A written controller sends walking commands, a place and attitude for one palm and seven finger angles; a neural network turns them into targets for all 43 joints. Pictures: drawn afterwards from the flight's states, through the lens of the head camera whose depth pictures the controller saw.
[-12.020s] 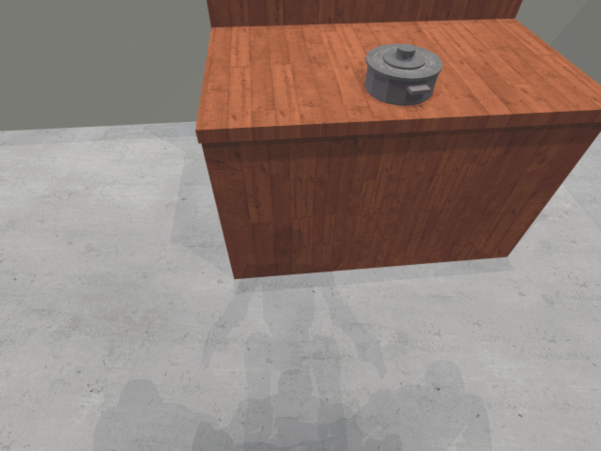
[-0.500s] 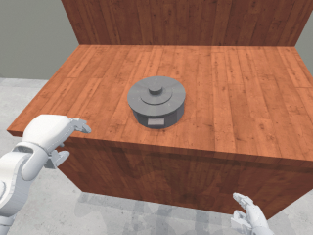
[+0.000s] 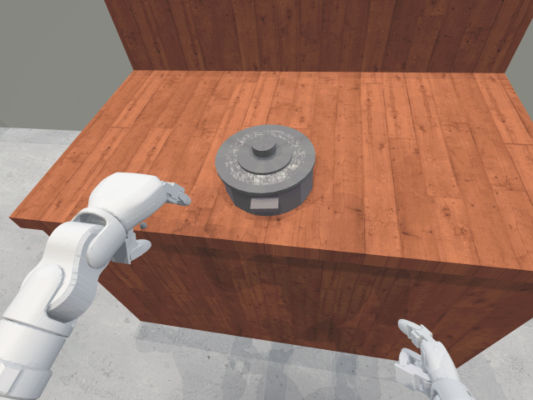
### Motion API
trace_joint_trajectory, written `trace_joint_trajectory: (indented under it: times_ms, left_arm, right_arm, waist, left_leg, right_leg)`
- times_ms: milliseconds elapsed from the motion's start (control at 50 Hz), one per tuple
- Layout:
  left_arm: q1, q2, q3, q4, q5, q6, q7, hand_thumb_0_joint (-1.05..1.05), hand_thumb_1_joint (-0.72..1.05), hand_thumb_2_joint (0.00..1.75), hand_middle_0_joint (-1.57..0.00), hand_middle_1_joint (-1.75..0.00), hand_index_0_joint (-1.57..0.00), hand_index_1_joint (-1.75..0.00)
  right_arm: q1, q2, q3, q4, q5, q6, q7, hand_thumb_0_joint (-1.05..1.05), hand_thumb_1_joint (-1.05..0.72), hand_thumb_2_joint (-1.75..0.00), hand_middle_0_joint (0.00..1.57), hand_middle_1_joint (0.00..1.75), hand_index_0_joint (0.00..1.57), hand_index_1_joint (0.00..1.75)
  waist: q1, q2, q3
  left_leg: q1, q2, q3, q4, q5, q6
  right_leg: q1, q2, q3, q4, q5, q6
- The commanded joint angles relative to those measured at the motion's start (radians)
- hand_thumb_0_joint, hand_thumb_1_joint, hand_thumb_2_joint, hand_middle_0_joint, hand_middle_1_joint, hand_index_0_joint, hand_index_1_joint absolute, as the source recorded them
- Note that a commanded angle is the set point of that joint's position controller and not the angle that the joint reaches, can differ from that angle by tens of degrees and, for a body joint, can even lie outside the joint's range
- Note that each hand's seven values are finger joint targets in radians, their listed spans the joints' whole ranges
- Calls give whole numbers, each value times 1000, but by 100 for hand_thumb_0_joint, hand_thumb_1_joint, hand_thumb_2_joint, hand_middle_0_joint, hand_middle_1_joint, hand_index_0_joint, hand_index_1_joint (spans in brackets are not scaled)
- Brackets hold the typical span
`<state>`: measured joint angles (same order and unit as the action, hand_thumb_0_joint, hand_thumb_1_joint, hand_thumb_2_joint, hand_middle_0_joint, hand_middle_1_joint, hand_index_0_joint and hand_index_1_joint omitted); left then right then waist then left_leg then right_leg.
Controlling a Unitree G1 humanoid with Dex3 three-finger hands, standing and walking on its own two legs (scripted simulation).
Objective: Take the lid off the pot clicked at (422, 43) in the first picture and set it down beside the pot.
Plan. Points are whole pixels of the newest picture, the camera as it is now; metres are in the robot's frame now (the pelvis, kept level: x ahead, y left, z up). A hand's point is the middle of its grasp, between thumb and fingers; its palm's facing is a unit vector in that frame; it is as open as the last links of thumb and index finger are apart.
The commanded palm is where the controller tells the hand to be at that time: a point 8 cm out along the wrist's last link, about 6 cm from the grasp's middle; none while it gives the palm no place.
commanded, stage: move the open hand above the knob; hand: left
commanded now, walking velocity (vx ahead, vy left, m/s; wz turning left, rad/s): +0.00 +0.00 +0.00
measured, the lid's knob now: (263, 146) +0.55 +0.07 +0.06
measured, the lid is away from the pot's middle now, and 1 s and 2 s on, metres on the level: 0.00 0.00 0.00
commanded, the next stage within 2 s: none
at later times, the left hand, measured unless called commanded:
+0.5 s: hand (182, 181) +0.39 +0.17 +0.13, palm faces -0.22 -0.06 -0.97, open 10.1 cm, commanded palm +0.38 +0.17 +0.19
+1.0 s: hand (229, 142) +0.47 +0.11 +0.14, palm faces -0.22 -0.02 -0.98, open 10.1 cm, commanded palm +0.46 +0.11 +0.19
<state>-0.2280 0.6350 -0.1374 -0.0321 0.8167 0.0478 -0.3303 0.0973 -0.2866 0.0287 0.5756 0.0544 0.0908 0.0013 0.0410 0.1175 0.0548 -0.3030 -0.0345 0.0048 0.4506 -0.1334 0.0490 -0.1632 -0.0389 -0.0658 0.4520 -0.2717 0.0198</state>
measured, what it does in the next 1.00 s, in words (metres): stands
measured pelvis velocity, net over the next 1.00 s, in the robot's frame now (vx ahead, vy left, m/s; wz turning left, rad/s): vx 0.04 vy -0.02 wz -0.03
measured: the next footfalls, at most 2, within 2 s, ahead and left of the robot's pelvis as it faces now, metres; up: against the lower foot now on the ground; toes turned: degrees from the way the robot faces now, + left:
none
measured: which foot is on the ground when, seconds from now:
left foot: down 0.00-1.00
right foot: down 0.00-1.00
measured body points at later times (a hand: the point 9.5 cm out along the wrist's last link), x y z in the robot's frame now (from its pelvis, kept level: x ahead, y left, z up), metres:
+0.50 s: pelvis +0.02 -0.02 +0.00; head +0.04 -0.07 +0.45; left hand +0.40 +0.17 +0.18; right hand +0.20 -0.26 -0.12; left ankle +0.07 +0.09 -0.74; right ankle -0.02 -0.14 -0.74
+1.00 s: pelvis +0.04 -0.02 +0.00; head +0.06 -0.07 +0.44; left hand +0.47 +0.11 +0.19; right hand +0.18 -0.27 -0.13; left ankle +0.07 +0.09 -0.74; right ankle -0.02 -0.14 -0.74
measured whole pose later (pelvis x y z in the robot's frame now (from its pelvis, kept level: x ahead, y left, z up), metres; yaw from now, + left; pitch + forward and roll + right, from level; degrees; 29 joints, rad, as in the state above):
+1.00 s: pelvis +0.04 -0.02 +0.00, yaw -1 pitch +4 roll +1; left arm -0.76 0.47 -0.26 0.45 0.84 0.17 -0.33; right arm 0.15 -0.29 0.02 0.62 0.08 0.14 0.01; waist -0.04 0.10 -0.01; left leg -0.35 -0.02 0.02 0.48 -0.20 0.03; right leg -0.23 -0.03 -0.04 0.51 -0.34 0.00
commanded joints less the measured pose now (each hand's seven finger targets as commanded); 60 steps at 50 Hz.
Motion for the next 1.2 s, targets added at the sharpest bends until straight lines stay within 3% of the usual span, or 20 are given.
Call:
trace_joint_trajectory:
  times_ms: [0, 80, 120, 180, 260, 380, 420, 460, 500, 560, 660, 720, 760, 860, 900, 960, 1020, 1060, 1100, 1180]
  left_arm:
    - [-492, 339, 300, -98, 20, 19, 76, 0, -29, 141, -83, -8, -83, -8]
    - [-231, 52, 98, 68, -49, 89, 7, 0, -29, 141, -83, -8, -83, -8]
    - [-260, 10, 28, -18, -40, 98, -19, 0, -29, 141, -83, -8, -83, -8]
    - [-487, 174, 118, -145, 1, 83, -22, 0, -29, 141, -83, -8, -83, -8]
    - [-684, 487, 380, -105, 36, 33, 21, 0, -29, 141, -83, -8, -83, -8]
    - [-408, -8, 28, 119, -37, 88, 1, 0, -29, 141, -83, -8, -83, -8]
    - [-394, -53, -35, 49, -30, 116, -20, 0, -29, 141, -83, -8, -83, -8]
    - [-538, 28, -2, 11, 1, 127, -21, 0, -29, 141, -83, -8, -83, -8]
    - [-768, 227, 117, 1, 49, 124, -9, 0, -29, 141, -83, -8, -83, -8]
    - [-930, 376, 246, -38, 49, 71, 33, 0, -29, 141, -83, -8, -83, -8]
    - [-654, 61, 71, 302, 3, 113, 46, 0, -29, 141, -83, -8, -83, -8]
    - [-645, -72, -67, 316, 17, 162, 22, 0, -29, 141, -83, -8, -83, -8]
    - [-768, -65, -85, 224, 37, 177, 8, 0, -29, 141, -83, -8, -83, -8]
    - [-1108, 249, 132, 121, 56, 133, 22, 0, -29, 141, -83, -8, -83, -8]
    - [-1043, 225, 136, 282, 55, 121, 37, 0, -29, 141, -83, -8, -83, -8]
    - [-890, 5, 3, 472, 36, 147, 48, 0, -29, 141, -83, -8, -83, -8]
    - [-887, -129, -113, 461, 48, 194, 42, 0, -29, 141, -83, -8, -83, -8]
    - [-993, -111, -113, 343, 62, 200, 31, 0, -29, 141, -83, -8, -83, -8]
    - [-1161, 3, -50, 268, 75, 195, 30, 0, -29, 141, -83, -8, -83, -8]
    - [-1284, 84, 13, 446, 71, 172, 53, 0, -29, 141, -83, -8, -83, -8]
  right_arm:
    - [-100, -85, -43, -138, -9, -61, -9, 0, -90, -90, 20, 30, 20, 30]
    - [-92, -99, -52, -165, 12, -28, 42, 0, -90, -90, 20, 30, 20, 30]
    - [-121, -108, -56, -195, 20, -14, 51, 0, -90, -90, 20, 30, 20, 30]
    - [-137, -108, -50, -201, 12, -10, 36, 0, -90, -90, 20, 30, 20, 30]
    - [-85, -113, -46, -150, -6, -32, -3, 0, -90, -90, 20, 30, 20, 30]
    - [-74, -92, -60, -163, 19, -6, 48, 0, -90, -90, 20, 30, 20, 30]
    - [-102, -100, -65, -191, 26, 3, 65, 0, -90, -90, 20, 30, 20, 30]
    - [-108, -111, -64, -185, 25, 16, 55, 0, -90, -90, 20, 30, 20, 30]
    - [-104, -116, -55, -162, 20, 23, 28, 0, -90, -90, 20, 30, 20, 30]
    - [-69, -109, -50, -137, 9, -6, 2, 0, -90, -90, 20, 30, 20, 30]
    - [-29, -95, -55, -114, 23, 7, 29, 0, -90, -90, 20, 30, 20, 30]
    - [-62, -102, -54, -138, 34, 25, 55, 0, -90, -90, 20, 30, 20, 30]
    - [-76, -102, -62, -153, 31, 35, 55, 0, -90, -90, 20, 30, 20, 30]
    - [-25, -109, -58, -116, 13, 15, 8, 0, -90, -90, 20, 30, 20, 30]
    - [5, -95, -49, -88, 13, 6, -2, 0, -90, -90, 20, 30, 20, 30]
    - [15, -93, -52, -78, 26, 20, 22, 0, -90, -90, 20, 30, 20, 30]
    - [-11, -95, -63, -98, 31, 35, 52, 0, -90, -90, 20, 30, 20, 30]
    - [-20, -98, -72, -116, 23, 38, 56, 0, -90, -90, 20, 30, 20, 30]
    - [-10, -102, -72, -109, 19, 36, 42, 0, -90, -90, 20, 30, 20, 30]
    - [56, -101, -62, -49, 16, 19, 3, 0, -90, -90, 20, 30, 20, 30]
  waist:
    - [6, 22, -384]
    - [-16, -128, -283]
    - [-28, -148, -254]
    - [-37, -136, -314]
    - [-14, -27, -409]
    - [-28, -106, -323]
    - [-38, -125, -330]
    - [-63, -160, -319]
    - [-59, -165, -341]
    - [-44, -60, -459]
    - [-40, -117, -374]
    - [-55, -160, -337]
    - [-74, -177, -375]
    - [-78, -141, -530]
    - [-67, -136, -503]
    - [-70, -154, -380]
    - [-75, -122, -391]
    - [-90, -134, -468]
    - [-101, -140, -551]
    - [-118, -173, -503]
  left_leg:
    - [295, 6, -76, -53, 98, -7]
    - [212, -5, -25, -38, 115, -9]
    - [199, -9, -11, -35, 86, -5]
    - [228, -16, -14, -26, 77, 10]
    - [268, -16, -44, -3, 144, 17]
    - [236, -13, -13, -4, 188, 4]
    - [233, -20, -3, 10, 191, 7]
    - [222, -20, 0, 19, 150, 15]
    - [218, -27, -9, 5, 101, 20]
    - [283, -22, -30, 15, 154, 26]
    - [224, -13, -12, 16, 208, 12]
    - [187, -17, 9, 19, 174, 5]
    - [210, -21, 11, 41, 181, 19]
    - [288, -26, -15, 52, 236, 38]
    - [264, -26, -11, 42, 264, 34]
    - [203, -14, -3, 32, 253, 18]
    - [225, -12, -1, 40, 239, 10]
    - [268, -13, -8, 67, 290, 21]
    - [301, -21, -9, 70, 287, 31]
    - [260, -23, -5, 46, 209, 38]
  right_leg:
    - [-43, 61, 3, -57, 120, -60]
    - [-66, 57, -9, -58, 208, -42]
    - [-85, 57, -7, -69, 195, -36]
    - [-57, 57, 9, -66, 188, -38]
    - [-3, 52, 30, -41, 246, -50]
    - [-73, 54, -2, -28, 289, -43]
    - [-73, 54, 2, -29, 321, -39]
    - [-83, 55, 11, -35, 309, -39]
    - [-63, 54, 26, -40, 270, -34]
    - [-20, 53, 35, -16, 296, -46]
    - [-72, 55, 7, -2, 330, -49]
    - [-99, 53, 0, 0, 333, -40]
    - [-102, 51, 12, -5, 363, -41]
    - [-12, 52, 39, 10, 446, -39]
    - [-11, 53, 33, 22, 461, -40]
    - [-98, 55, 6, 17, 402, -46]
    - [-141, 57, -4, 22, 363, -48]
    - [-121, 55, 6, 25, 411, -51]
    - [-73, 56, 25, 25, 463, -44]
    - [-86, 64, 24, 10, 422, -39]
